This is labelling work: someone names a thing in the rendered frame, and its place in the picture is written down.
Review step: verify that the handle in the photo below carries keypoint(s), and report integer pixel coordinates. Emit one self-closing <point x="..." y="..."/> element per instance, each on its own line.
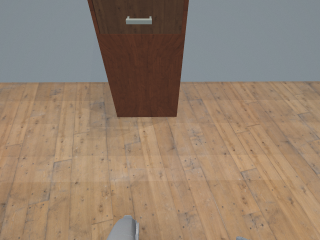
<point x="138" y="21"/>

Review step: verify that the robot left thigh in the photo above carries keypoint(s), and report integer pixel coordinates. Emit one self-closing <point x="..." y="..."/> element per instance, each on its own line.
<point x="125" y="229"/>

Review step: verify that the drawer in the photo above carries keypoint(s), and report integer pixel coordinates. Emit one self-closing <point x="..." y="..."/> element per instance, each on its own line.
<point x="166" y="16"/>

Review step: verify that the left robot shin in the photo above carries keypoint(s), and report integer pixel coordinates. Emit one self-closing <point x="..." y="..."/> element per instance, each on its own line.
<point x="128" y="216"/>

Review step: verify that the cabinet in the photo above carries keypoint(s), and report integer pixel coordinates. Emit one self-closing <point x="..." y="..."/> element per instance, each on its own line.
<point x="143" y="70"/>

